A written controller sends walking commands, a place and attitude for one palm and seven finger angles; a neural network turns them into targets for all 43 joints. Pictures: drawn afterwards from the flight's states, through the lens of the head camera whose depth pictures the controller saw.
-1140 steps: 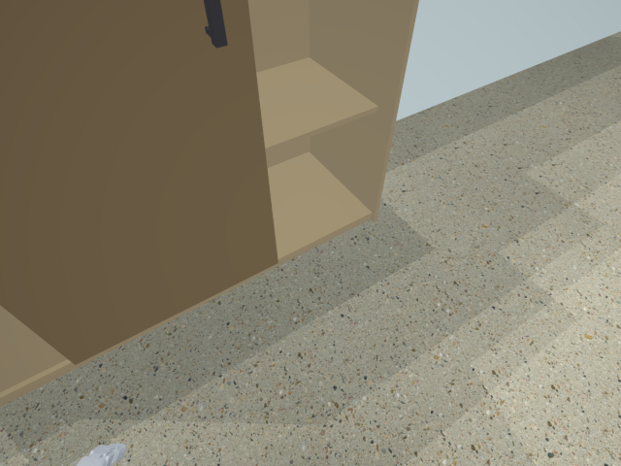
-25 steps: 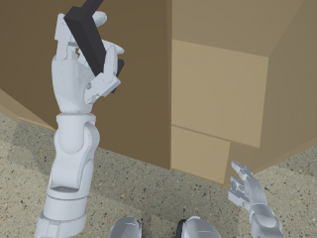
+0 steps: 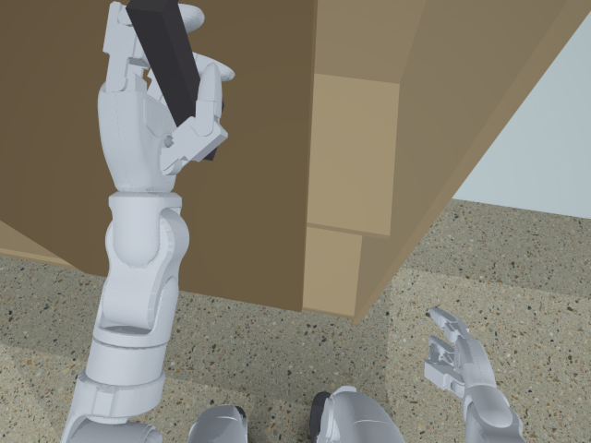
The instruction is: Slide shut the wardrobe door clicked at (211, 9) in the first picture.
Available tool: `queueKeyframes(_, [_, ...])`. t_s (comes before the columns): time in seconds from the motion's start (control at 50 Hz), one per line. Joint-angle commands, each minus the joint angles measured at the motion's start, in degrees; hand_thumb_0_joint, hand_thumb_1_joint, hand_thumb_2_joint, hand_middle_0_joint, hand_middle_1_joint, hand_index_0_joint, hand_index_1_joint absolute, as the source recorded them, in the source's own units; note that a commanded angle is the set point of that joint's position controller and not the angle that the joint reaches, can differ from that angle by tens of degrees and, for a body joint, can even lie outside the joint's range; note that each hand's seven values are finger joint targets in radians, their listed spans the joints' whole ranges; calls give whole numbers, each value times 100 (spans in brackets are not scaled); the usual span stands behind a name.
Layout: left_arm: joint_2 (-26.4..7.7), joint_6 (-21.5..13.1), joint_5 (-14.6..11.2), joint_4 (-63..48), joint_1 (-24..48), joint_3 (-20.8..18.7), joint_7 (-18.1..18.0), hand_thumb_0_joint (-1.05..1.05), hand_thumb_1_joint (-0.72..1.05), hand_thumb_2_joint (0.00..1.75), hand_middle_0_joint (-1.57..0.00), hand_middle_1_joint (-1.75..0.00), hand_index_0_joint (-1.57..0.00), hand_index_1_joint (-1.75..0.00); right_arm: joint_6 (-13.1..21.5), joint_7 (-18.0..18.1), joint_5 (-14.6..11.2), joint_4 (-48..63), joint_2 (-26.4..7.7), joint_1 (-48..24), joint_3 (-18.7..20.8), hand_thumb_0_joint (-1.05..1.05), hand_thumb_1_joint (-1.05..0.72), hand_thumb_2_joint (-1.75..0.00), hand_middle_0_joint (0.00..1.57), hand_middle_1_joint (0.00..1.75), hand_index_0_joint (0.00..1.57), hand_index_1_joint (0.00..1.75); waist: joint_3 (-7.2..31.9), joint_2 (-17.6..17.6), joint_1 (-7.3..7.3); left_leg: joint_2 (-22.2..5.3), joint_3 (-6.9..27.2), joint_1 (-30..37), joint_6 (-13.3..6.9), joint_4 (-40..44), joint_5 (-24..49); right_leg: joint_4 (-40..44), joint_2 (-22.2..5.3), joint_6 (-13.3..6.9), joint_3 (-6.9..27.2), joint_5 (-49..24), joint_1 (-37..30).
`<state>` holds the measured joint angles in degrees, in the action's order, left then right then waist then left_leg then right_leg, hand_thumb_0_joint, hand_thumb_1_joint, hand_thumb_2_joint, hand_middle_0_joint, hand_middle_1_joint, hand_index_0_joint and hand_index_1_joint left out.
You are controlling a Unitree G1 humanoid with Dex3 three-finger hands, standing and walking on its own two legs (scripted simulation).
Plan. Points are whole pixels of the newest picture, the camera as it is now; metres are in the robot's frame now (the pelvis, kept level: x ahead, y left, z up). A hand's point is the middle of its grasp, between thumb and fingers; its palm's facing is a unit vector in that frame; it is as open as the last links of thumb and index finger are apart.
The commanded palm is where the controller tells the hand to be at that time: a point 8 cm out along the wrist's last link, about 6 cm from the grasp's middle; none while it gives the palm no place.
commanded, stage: step sideways, sliding the door along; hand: left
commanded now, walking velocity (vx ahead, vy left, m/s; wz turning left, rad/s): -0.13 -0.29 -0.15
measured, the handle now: (192, 72) +0.40 +0.13 +0.24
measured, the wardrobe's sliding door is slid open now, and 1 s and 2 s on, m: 0.17 0.00 0.00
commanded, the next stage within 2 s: stop walking and hold the door there in 0.98 s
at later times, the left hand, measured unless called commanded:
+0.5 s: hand (375, 146) +0.35 -0.02 +0.22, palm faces +0.11 -0.99 -0.06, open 6.1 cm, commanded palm +0.32 -0.02 +0.23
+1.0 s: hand (424, 149) +0.35 -0.06 +0.23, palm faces +0.32 -0.94 -0.08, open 6.4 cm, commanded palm +0.31 -0.08 +0.23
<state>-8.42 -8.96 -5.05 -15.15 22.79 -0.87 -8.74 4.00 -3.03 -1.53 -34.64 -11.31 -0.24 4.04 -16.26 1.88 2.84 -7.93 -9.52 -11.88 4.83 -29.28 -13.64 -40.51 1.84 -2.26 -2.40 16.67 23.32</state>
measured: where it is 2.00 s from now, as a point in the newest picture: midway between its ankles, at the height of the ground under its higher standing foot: outside the picture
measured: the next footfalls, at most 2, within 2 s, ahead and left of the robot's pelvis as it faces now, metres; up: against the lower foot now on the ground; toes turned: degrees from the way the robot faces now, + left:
right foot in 0.16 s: +0.02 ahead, -0.17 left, +0.00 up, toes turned -6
left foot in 0.36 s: -0.03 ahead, +0.09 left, +0.00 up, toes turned +6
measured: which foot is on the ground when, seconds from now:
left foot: down 0.00-0.20, up 0.22-0.34, down 0.36-0.84, up 0.86-0.94, down 0.96-1.00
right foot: up 0.00-0.14, down 0.16-0.96, up 0.98-1.00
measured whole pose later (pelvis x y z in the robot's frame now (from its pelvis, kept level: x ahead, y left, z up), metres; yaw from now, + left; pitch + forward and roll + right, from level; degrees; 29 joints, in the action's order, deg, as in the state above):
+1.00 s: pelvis -0.10 -0.25 +0.00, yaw -4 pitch -4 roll +1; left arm -18.8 -0.5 -7.4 19.5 42.8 -12.0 -10.4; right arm 3.4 -0.2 -3.2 -38.6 -11.9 6.0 2.9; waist -14.2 -3.0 5.6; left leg -10.5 -2.5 -8.2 1.0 -27.0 -13.1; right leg -48.5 10.0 3.0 -5.3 15.0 23.4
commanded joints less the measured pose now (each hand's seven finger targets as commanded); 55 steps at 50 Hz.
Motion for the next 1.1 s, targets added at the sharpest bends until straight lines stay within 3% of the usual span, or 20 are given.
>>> queueKeyframes(0.0, [-178, -839, 390, -1379, 2831, 742, 543, 0, 90, 90, -45, -140, -45, -140, 186, -107, 90, 801, -604, -238, 181, 0, -90, -90, 20, 30, 20, 30, 3300, -2323, -333, -2326, 684, 1816, -1180, 161, 5263, -1123, -407, 150, 563, 828, -305])
queueKeyframes(0.14, [-277, -596, 304, -533, 3517, 667, 645, 0, 90, 90, -45, -140, -45, -140, 248, -9, -204, 806, -686, 8, 95, 0, -90, -90, 20, 30, 20, 30, 3157, -1255, -477, -1410, 258, 1507, -1118, -988, 3380, 1444, -390, 338, -149, -1120, -1421])
queueKeyframes(0.2, [-548, -372, 199, -187, 3439, 552, 579, 0, 90, 90, -45, -140, -45, -140, 245, 145, -247, 710, -483, 16, 133, 0, -90, -90, 20, 30, 20, 30, 3428, 1457, -498, 33, 375, 62, -297, -2167, -1322, 1595, -1411, -254, 1717, -4538, -1783])
queueKeyframes(0.3, [-464, -386, 93, -784, 3644, 625, 365, 0, 90, 90, -45, -140, -45, -140, 297, 329, -98, 502, -486, 27, 29, 0, -90, -90, 20, 30, 20, 30, 3986, 615, -578, -248, 584, 723, -457, 393, 700, 678, -1303, -242, 1005, -5067, -2605])
queueKeyframes(0.34, [-629, -381, 46, -359, 3537, 377, 452, 0, 90, 90, -45, -140, -45, -140, 236, 250, -99, 581, -811, 93, 233, 0, -90, -90, 20, 30, 20, 30, 4225, -158, -441, -1433, 1221, 2035, -883, 161, 4076, 578, -788, 184, 843, -3545, -1611])
queueKeyframes(0.4, [-446, -493, 143, -106, 4102, 572, 620, 0, 90, 90, -45, -140, -45, -140, 203, 94, -75, 694, -677, -10, 92, 0, -90, -90, 20, 30, 20, 30, 3576, -1893, -418, -1770, 1001, 1261, -1051, 82, 3951, 757, -448, 242, 325, -681, -1583])
queueKeyframes(0.56, [-651, -268, 115, 1045, 4607, 338, 466, 0, 90, 90, -45, -140, -45, -140, 127, 266, -281, 642, -512, 121, 63, 0, -90, -90, 20, 30, 20, 30, 3380, 406, -386, 75, 387, 229, -591, -833, -1319, 2619, -1070, 472, 2015, -1313, -1734])
queueKeyframes(0.6, [-692, -362, 107, 755, 4874, 324, 417, 0, 90, 90, -45, -140, -45, -140, 252, 314, -301, 566, -418, 126, -6, 0, -90, -90, 20, 30, 20, 30, 3456, 538, -462, 231, 377, 344, -631, -460, -1358, 2778, -881, 1655, 1659, -1690, -2045])
queueKeyframes(0.62, [-925, -357, 119, 829, 4849, 121, 375, 0, 90, 90, -45, -140, -45, -140, 311, 364, -303, 423, -509, 218, 71, 0, -90, -90, 20, 30, 20, 30, 3631, 777, -489, 226, 178, 752, -642, 22, -1054, 2573, -637, 1518, 1328, -2450, -2141])
queueKeyframes(0.64, [-1004, -318, 118, 836, 4853, 96, 346, 0, 90, 90, -45, -140, -45, -140, 306, 414, -223, 337, -678, 272, 105, 0, -90, -90, 20, 30, 20, 30, 3819, 479, -590, -37, 307, 1309, -710, 596, -99, 1989, -536, 1127, 1007, -2943, -2060])
queueKeyframes(0.68, [-299, -316, -92, 638, 4817, 663, 494, 0, 90, 90, -45, -140, -45, -140, 282, 378, -134, 690, -846, -160, 92, 0, -90, -90, 20, 30, 20, 30, 3899, -2402, -506, -2000, 2103, 1199, -1525, 719, 2028, -316, -348, 764, 721, -1473, -1450])
queueKeyframes(0.7, [-580, -256, -56, 1101, 4629, 267, 565, 0, 90, 90, -45, -140, -45, -140, 132, 288, -52, 665, -748, -211, 69, 0, -90, -90, 20, 30, 20, 30, 3740, -2091, -250, -2300, 2030, 756, -1579, 910, 2178, -723, -405, 511, 997, 420, -1476])
queueKeyframes(0.78, [33, -83, 67, 940, 5461, 999, 667, 0, 90, 90, -45, -140, -45, -140, 104, 218, -292, 694, -660, 101, -76, 0, -90, -90, 20, 30, 20, 30, 3509, -859, -422, -1075, 850, 881, -856, -514, 1974, 1315, -424, 303, 488, -1405, -2024])
queueKeyframes(0.82, [-323, -27, 111, 1404, 5316, 683, 604, 0, 90, 90, -45, -140, -45, -140, 110, 280, -327, 602, -579, 155, 15, 0, -90, -90, 20, 30, 20, 30, 3496, 460, -404, -2, 535, 301, -636, -1132, -340, 2344, -949, 458, 1928, -2216, -2205])
queueKeyframes(0.9, [-442, -156, 46, 803, 5451, 806, 487, 0, 90, 90, -45, -140, -45, -140, 422, 382, -344, 151, -550, 471, 78, 0, -90, -90, 20, 30, 20, 30, 3793, 225, -754, 184, 86, 1499, -798, 556, -871, 1274, -265, 2380, 487, -5933, -2284])
queueKeyframes(0.92, [-514, -84, -69, 847, 5311, 724, 413, 0, 90, 90, -45, -140, -45, -140, 407, 435, -169, 138, -909, 442, 190, 0, -90, -90, 20, 30, 20, 30, 4130, -1379, -921, -1274, 1166, 2260, -1345, 1324, 1208, -1195, -138, 1821, 232, -5130, -1536])
queueKeyframes(0.94, [-606, -127, -254, 669, 5230, 524, 418, 0, 90, 90, -45, -140, -45, -140, 260, 380, 46, 624, -974, -82, 203, 0, -90, -90, 20, 30, 20, 30, 3968, -2705, -604, -2953, 2757, 1976, -2000, 700, 4334, -2984, -362, 694, 1147, 458, -474])
queueKeyframes(0.96, [-791, -36, -102, 1137, 5130, 178, 501, 0, 90, 90, -45, -140, -45, -140, 67, 239, -36, 520, -890, -84, 214, 0, -90, -90, 20, 30, 20, 30, 3823, -1505, -305, -2599, 2170, 2160, -1899, 570, 4247, -3542, -126, 372, 1438, 1002, 16])
queueKeyframes(1.06, [-536, -22, 31, 1251, 5200, 522, 604, 0, 90, 90, -45, -140, -45, -140, 43, 150, -182, 467, -940, 325, 214, 0, -90, -90, 20, 30, 20, 30, 3131, -1899, -424, -1751, 566, 2401, -1106, -167, 4508, -832, -287, 424, 80, 588, -14])
queueKeyframes(1.08, [-3710, 122, 414, 3503, 3743, -2386, 332, 0, 90, 90, -45, -140, -45, -140, -66, 232, -135, -11, -1361, 847, 271, 0, -90, -90, 20, 30, 20, 30, 3058, -2165, -318, -1464, 228, 2178, -926, -108, 4384, -570, -76, 596, -221, 416, 82])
